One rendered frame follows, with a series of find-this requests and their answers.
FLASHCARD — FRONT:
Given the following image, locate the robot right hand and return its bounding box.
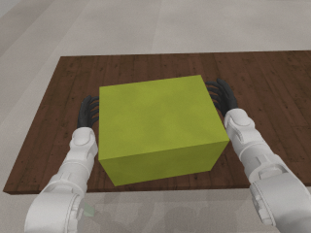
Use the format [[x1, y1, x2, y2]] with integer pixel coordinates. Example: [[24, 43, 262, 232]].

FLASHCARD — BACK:
[[206, 78, 239, 117]]

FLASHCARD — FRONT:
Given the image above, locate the left robot upper arm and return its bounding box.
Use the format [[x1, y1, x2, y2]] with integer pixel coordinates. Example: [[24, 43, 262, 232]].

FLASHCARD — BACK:
[[25, 192, 85, 233]]

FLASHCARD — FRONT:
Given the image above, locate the right robot upper arm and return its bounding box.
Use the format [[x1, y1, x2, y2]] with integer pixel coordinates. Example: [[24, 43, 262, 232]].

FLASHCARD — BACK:
[[249, 172, 311, 233]]

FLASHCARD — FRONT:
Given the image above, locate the left robot forearm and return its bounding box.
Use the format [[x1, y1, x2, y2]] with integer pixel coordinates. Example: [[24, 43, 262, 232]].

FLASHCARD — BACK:
[[24, 127, 98, 232]]

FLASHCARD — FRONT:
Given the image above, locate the carton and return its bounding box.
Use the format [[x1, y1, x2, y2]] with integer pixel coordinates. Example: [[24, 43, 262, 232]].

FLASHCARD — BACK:
[[98, 75, 230, 186]]

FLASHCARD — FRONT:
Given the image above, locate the right robot forearm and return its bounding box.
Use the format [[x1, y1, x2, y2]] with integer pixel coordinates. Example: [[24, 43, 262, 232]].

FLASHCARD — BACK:
[[224, 108, 311, 204]]

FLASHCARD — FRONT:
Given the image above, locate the table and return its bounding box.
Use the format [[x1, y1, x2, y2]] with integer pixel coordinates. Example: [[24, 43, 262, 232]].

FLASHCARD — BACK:
[[3, 50, 311, 216]]

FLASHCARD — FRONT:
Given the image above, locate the robot left hand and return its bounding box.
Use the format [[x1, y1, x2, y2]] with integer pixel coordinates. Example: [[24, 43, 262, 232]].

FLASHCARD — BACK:
[[77, 95, 100, 129]]

